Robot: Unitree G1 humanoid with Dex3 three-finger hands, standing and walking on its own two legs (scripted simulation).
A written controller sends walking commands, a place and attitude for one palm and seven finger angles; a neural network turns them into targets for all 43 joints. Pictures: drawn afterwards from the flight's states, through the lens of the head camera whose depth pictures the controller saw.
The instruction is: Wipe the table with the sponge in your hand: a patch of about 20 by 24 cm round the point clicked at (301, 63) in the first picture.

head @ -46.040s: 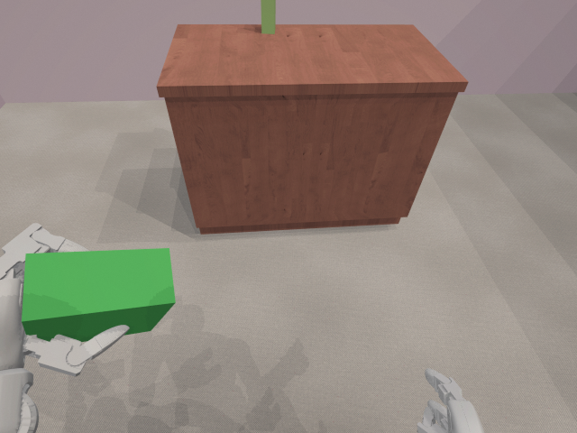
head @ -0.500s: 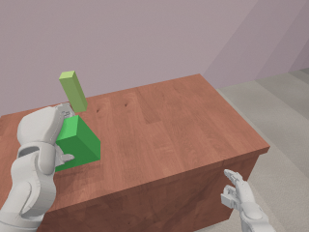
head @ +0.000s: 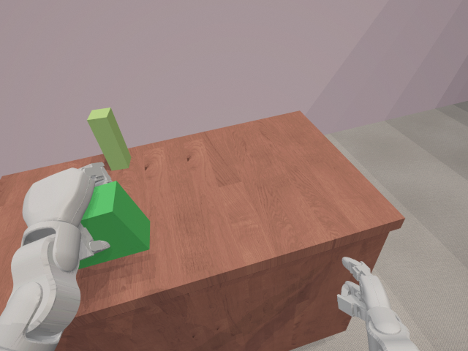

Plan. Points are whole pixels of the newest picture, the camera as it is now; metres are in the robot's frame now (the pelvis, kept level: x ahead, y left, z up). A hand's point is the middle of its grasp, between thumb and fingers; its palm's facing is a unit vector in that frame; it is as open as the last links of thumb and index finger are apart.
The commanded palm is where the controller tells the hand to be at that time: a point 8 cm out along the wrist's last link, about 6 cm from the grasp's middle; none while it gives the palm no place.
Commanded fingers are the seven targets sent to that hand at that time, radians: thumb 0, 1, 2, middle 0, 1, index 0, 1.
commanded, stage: bring the sponge back beside the body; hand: left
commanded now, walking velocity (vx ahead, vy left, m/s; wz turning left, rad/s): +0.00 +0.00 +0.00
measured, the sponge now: (103, 233) +0.24 +0.27 +0.12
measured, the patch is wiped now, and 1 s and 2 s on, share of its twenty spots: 1.00 1.00 1.00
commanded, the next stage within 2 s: step back with the hand held close in 1.34 s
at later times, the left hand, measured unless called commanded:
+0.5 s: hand (82, 234) +0.21 +0.27 +0.15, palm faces +0.18 -0.14 -0.97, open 10.1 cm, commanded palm +0.17 +0.27 +0.22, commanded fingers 0.00 0.10 1.30 -1.20 -1.60 -1.20 -1.60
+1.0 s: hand (74, 253) +0.19 +0.28 +0.14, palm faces +0.15 -0.15 -0.98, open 10.1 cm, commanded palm +0.15 +0.28 +0.21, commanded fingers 0.00 0.10 1.30 -1.20 -1.60 -1.20 -1.60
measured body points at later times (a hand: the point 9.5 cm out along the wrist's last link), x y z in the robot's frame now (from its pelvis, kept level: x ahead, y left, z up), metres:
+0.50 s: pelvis +0.00 +0.00 +0.00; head -0.04 -0.05 +0.44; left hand +0.20 +0.28 +0.21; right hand +0.27 -0.19 -0.05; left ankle +0.03 +0.10 -0.74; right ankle +0.03 -0.09 -0.74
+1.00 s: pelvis +0.00 +0.00 +0.00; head -0.05 -0.04 +0.44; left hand +0.18 +0.28 +0.19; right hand +0.27 -0.18 -0.05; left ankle +0.03 +0.10 -0.74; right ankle +0.03 -0.09 -0.74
